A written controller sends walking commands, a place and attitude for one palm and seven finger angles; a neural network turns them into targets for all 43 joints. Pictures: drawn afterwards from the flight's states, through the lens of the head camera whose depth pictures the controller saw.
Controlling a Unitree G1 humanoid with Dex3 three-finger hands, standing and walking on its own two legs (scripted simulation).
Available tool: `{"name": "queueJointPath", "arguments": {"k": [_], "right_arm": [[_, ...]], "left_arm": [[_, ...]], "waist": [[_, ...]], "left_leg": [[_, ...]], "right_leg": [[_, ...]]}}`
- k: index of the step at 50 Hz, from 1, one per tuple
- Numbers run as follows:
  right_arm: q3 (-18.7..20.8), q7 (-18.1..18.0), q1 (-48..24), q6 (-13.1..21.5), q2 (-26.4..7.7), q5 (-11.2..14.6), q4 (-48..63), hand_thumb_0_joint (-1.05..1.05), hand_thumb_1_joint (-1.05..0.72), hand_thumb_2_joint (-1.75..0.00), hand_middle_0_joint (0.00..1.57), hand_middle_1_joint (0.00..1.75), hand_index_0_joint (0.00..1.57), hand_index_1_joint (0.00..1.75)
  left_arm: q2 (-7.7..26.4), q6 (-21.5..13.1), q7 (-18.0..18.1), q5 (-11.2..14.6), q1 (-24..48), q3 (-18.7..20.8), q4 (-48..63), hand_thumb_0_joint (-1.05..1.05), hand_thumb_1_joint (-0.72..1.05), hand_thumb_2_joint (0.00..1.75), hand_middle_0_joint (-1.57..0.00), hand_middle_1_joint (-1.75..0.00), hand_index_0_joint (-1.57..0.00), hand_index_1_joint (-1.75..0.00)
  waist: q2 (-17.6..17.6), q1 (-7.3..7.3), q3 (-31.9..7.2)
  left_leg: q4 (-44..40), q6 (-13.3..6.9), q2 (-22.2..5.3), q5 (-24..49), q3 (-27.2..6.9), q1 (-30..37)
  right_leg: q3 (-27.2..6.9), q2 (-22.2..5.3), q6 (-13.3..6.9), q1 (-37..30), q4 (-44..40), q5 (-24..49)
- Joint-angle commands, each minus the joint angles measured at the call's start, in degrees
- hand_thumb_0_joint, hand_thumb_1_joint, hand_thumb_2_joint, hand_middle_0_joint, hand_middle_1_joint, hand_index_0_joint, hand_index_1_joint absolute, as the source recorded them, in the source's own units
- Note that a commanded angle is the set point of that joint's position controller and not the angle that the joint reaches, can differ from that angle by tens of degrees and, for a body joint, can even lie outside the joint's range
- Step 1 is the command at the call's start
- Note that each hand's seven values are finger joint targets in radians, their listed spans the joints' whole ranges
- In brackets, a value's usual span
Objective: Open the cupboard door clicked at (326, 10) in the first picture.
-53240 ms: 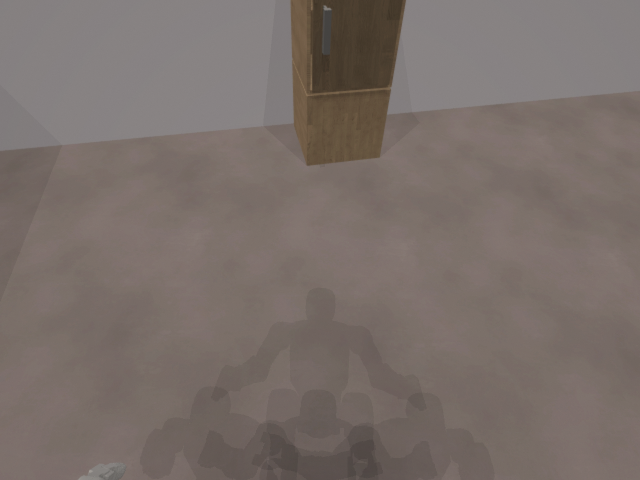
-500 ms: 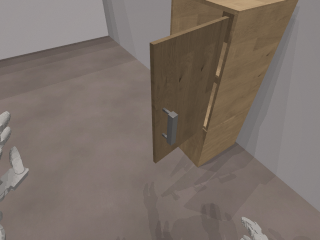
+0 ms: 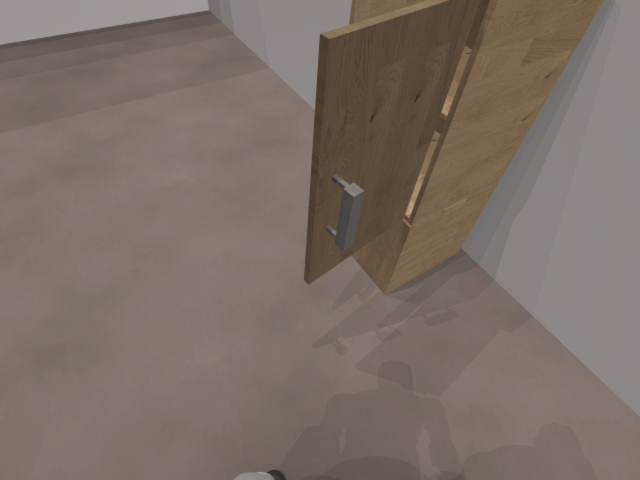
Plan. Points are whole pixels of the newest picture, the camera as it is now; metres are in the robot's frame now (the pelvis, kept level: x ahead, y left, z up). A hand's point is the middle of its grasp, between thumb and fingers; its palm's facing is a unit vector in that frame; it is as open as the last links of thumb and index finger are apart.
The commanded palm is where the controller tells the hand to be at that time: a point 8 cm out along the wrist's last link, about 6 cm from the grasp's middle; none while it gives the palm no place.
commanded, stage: let the arm hang, fingers relaxed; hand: left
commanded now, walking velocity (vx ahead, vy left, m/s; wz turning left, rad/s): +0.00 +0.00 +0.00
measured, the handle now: (340, 212) +0.60 -0.01 -0.09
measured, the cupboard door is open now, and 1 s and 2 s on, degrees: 98 98 98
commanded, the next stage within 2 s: look to check the result in 0.66 s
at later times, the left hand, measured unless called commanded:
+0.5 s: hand out of the picture +0.06 +0.20 -0.16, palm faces +0.01 -0.96 -0.27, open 7.4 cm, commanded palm none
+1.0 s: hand out of the picture +0.06 +0.18 -0.17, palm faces +0.01 -0.97 -0.25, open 7.4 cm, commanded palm none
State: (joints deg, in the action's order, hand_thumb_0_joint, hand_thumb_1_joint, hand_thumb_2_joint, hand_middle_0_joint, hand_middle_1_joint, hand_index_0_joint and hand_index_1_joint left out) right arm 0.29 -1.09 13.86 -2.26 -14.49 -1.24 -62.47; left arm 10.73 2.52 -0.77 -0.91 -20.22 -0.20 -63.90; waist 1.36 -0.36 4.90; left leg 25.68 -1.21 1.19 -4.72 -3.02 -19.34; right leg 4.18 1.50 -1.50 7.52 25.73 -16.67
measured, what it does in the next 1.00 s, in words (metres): shifts its weight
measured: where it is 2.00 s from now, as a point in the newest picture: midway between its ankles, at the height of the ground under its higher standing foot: outside the picture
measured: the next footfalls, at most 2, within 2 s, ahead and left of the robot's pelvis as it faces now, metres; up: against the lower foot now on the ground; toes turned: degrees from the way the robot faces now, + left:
none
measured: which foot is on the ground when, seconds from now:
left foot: down 0.00-1.00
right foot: down 0.00-1.00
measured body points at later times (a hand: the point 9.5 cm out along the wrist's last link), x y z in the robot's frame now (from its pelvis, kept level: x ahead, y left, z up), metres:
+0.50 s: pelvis +0.02 -0.01 +0.00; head +0.03 -0.02 +0.45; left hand +0.06 +0.25 -0.14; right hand +0.06 -0.25 -0.16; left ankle +0.10 +0.10 -0.74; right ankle -0.03 -0.11 -0.74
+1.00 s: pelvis +0.05 -0.02 +0.00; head +0.07 -0.03 +0.45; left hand +0.06 +0.23 -0.15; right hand +0.08 -0.27 -0.15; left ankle +0.10 +0.10 -0.74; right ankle -0.03 -0.11 -0.74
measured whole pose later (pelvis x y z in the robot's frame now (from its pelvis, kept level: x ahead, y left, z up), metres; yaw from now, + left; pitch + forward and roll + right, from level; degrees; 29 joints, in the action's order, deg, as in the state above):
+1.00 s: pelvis +0.05 -0.02 +0.00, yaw -1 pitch -2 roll +0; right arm 0.0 -1.9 9.6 -0.4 -12.4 -1.0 -65.7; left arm 11.9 0.4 1.4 -0.3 -13.2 1.2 -64.7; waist -0.8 0.3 4.5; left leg 24.0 0.3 0.7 -8.4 -2.4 -13.6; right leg 3.2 2.0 -2.6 0.5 20.6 -18.2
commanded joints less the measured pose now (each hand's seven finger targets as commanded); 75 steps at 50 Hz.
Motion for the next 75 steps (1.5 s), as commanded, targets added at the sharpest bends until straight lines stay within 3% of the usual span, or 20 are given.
{"name": "queueJointPath", "arguments": {"k": [1, 12, 18, 24, 26, 34, 54, 75], "right_arm": [[2.3, -1.0, -0.4, 1.4, -7.1, 0.1, 2.2, 0.00, -0.90, -0.90, 0.20, 0.30, 0.20, 0.30], [2.6, -0.9, 1.8, 1.4, -5.3, 0.1, -0.5, 0.00, -0.90, -0.90, 0.20, 0.30, 0.20, 0.30], [2.3, -0.7, 0.0, 2.0, -5.4, 0.0, -0.5, 0.00, -0.90, -0.90, 0.20, 0.30, 0.20, 0.30], [1.9, -0.6, -1.5, 2.7, -4.8, 0.0, -0.8, 0.00, -0.90, -0.90, 0.20, 0.30, 0.20, 0.30], [1.6, -0.6, -2.0, 2.7, -4.7, 0.0, -0.9, 0.00, -0.90, -0.90, 0.20, 0.30, 0.20, 0.30], [1.5, -0.9, -3.1, 2.9, -5.1, 0.1, -0.8, 0.00, -0.90, -0.90, 0.20, 0.30, 0.20, 0.30], [1.1, -1.5, -2.7, 2.5, -4.9, 0.4, -1.4, 0.00, -0.90, -0.90, 0.20, 0.30, 0.20, 0.30], [0.7, -1.6, -0.9, 2.6, -2.8, 0.2, -2.0, 0.00, -0.90, -0.90, 0.20, 0.30, 0.20, 0.30]], "left_arm": [[9.7, -2.5, 1.5, 0.2, 0.4, 2.4, 1.0, 0.00, 0.90, 0.90, -0.20, -0.30, -0.20, -0.30], [9.6, -2.4, 2.1, 0.2, -0.3, 2.5, -0.9, 0.00, 0.90, 0.90, -0.20, -0.30, -0.20, -0.30], [10.2, -2.7, 2.3, 0.3, 0.7, 2.7, -0.1, 0.00, 0.90, 0.90, -0.20, -0.30, -0.20, -0.30], [10.3, -3.3, 2.6, 0.4, 3.9, 2.7, 1.1, 0.00, 0.90, 0.90, -0.20, -0.30, -0.20, -0.30], [10.0, -3.3, 2.6, 0.4, 4.6, 2.7, 1.5, 0.00, 0.90, 0.90, -0.20, -0.30, -0.20, -0.30], [10.1, -3.5, 2.9, 0.5, 6.5, 3.0, 2.2, 0.00, 0.90, 0.90, -0.20, -0.30, -0.20, -0.30], [8.9, -3.2, 3.0, 0.7, 4.2, 2.4, 0.6, 0.00, 0.90, 0.90, -0.20, -0.30, -0.20, -0.30], [6.9, -3.1, 3.1, 0.7, 2.1, 2.2, 0.4, 0.00, 0.90, 0.90, -0.20, -0.30, -0.20, -0.30]], "waist": [[-5.4, 1.30, -2.0], [-0.2, 1.18, 2.0], [-1.6, 0.07, 1.5], [-0.8, 0.43, -1.5], [-2.7, 0.51, -1.5], [-2.3, 0.66, -3.4], [-0.2, 0.78, -2.8], [-1.6, 0.47, -0.9]], "left_leg": [[-6.5, -1.2, -5.2, -16.1, -7.4, 6.6], [-5.3, -1.6, -5.0, -13.5, -6.9, 6.0], [-7.1, -1.9, -5.6, -9.5, -7.3, 4.1], [-4.7, -1.5, -5.8, 2.9, -5.7, 7.9], [-4.6, -1.3, -5.9, 4.0, -5.5, 8.3], [-3.2, -1.0, -6.1, 9.1, -4.3, 9.6], [-2.8, -1.0, -6.5, 8.9, -3.2, 12.3], [-3.2, -0.8, -6.2, 7.7, -3.0, 11.1]], "right_leg": [[-7.5, -6.0, -3.1, 8.1, -9.0, -10.2], [-7.2, -6.8, -3.5, 10.3, -9.2, -12.0], [-6.2, -6.4, -2.6, 5.6, -7.7, -6.4], [-5.8, -7.5, -1.8, 2.7, -7.5, 3.6], [-5.9, -7.7, -1.7, 2.2, -7.6, 5.1], [-5.8, -8.2, -1.2, -1.0, -8.1, 13.2], [-5.8, -7.8, -1.0, -1.0, -9.5, 13.9], [-5.9, -7.5, -1.2, -0.9, -9.8, 12.1]]}}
